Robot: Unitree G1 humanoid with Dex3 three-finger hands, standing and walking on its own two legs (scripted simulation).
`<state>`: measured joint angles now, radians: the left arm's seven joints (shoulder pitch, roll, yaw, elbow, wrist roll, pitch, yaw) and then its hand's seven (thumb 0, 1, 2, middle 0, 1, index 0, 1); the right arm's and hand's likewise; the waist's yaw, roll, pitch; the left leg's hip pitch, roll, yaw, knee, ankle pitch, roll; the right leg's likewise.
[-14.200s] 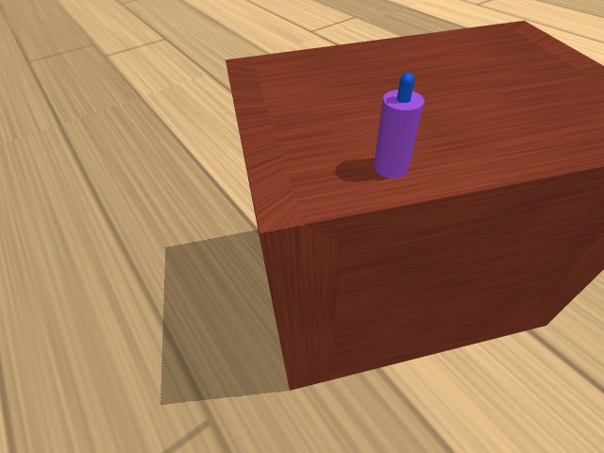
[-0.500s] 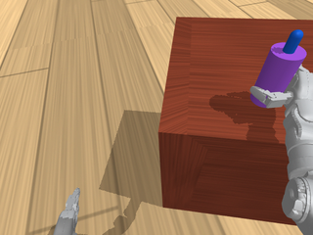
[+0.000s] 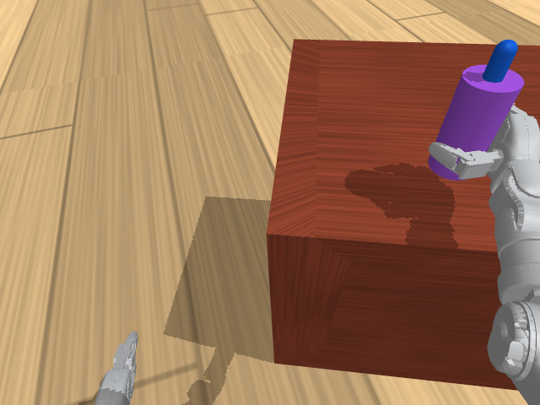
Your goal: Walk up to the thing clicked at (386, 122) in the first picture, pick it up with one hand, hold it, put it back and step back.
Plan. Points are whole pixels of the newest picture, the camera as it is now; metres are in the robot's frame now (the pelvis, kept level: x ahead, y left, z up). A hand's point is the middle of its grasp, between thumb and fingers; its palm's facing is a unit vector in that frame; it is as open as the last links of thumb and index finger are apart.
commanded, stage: settle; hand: right
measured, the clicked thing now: (475, 113) +0.46 -0.21 +0.21
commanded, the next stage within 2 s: lift in 0.12 s
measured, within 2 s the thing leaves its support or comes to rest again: neither
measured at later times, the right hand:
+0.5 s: hand (470, 117) +0.45 -0.21 +0.20, palm faces +0.18 +0.98 +0.00, open 9.7 cm
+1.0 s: hand (513, 99) +0.38 -0.20 +0.28, palm faces +0.17 +0.98 -0.02, open 9.7 cm
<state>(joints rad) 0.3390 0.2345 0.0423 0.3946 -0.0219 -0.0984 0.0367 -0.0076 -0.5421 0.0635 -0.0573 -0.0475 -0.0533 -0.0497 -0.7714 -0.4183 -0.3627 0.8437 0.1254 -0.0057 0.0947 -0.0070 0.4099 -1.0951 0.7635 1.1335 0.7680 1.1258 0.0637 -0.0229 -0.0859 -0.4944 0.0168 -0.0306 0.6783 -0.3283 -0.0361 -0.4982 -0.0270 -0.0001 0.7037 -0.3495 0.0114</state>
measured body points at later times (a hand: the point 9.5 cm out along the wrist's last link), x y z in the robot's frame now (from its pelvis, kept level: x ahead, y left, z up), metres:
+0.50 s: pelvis +0.01 +0.00 +0.01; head +0.03 +0.01 +0.46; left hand +0.16 +0.26 -0.06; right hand +0.44 -0.26 +0.21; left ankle +0.00 +0.14 -0.72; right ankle +0.00 -0.13 -0.72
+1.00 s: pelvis +0.00 +0.00 +0.01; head -0.02 +0.03 +0.46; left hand +0.17 +0.26 -0.06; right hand +0.37 -0.25 +0.28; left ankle +0.00 +0.14 -0.72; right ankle +0.00 -0.13 -0.72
